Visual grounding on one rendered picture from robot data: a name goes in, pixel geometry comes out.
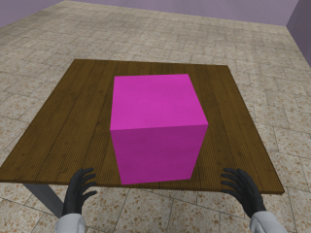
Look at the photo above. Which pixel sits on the table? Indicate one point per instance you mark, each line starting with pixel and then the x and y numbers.
pixel 72 131

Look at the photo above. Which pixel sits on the robot left forearm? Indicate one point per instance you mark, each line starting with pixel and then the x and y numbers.
pixel 71 223

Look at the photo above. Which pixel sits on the robot left hand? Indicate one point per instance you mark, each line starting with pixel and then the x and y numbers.
pixel 74 198

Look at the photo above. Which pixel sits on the carton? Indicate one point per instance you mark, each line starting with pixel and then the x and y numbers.
pixel 157 127

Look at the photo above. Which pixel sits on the robot right hand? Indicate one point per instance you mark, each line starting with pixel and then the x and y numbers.
pixel 247 193

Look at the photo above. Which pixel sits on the robot right forearm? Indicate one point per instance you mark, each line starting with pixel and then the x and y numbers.
pixel 265 222

